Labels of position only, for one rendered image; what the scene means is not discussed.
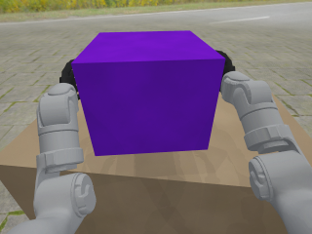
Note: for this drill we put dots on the left robot forearm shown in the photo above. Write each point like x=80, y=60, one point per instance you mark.
x=57, y=126

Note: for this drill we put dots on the right robot forearm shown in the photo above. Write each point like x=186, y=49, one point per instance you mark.
x=265, y=131

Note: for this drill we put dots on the carton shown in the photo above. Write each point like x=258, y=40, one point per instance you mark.
x=148, y=91

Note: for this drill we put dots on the left robot upper arm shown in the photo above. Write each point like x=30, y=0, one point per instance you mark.
x=60, y=205

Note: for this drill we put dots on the left robot hand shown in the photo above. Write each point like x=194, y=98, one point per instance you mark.
x=67, y=76

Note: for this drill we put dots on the right robot hand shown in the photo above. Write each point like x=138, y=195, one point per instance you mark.
x=228, y=66

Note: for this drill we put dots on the right robot upper arm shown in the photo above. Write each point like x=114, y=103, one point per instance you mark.
x=284, y=180

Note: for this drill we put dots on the pedestal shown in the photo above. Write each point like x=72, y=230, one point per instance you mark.
x=178, y=192

